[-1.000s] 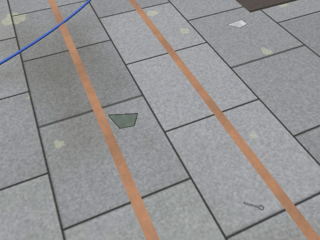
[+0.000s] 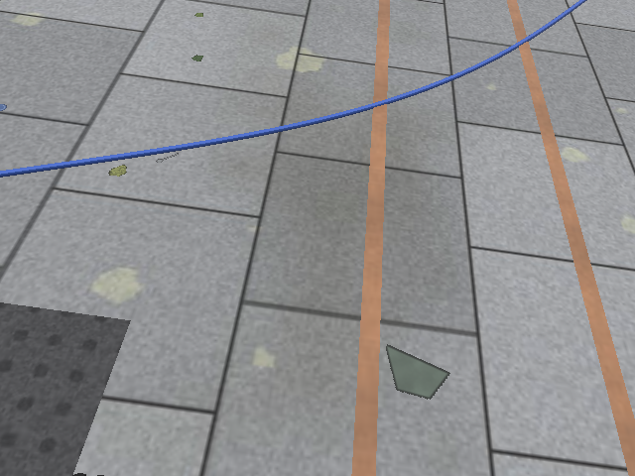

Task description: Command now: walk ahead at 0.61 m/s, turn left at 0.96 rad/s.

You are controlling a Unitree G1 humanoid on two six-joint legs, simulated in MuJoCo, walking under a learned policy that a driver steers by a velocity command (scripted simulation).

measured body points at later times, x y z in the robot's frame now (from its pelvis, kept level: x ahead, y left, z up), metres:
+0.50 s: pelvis +0.26 -0.01 +0.01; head +0.27 +0.02 +0.46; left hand +0.22 +0.30 -0.10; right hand +0.55 -0.19 -0.05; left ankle +0.20 +0.11 -0.63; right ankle +0.34 -0.09 -0.73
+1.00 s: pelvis +0.44 +0.29 +0.00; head +0.45 +0.32 +0.45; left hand +0.28 +0.53 -0.11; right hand +0.73 +0.20 -0.11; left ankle +0.38 +0.29 -0.73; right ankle +0.55 +0.15 -0.64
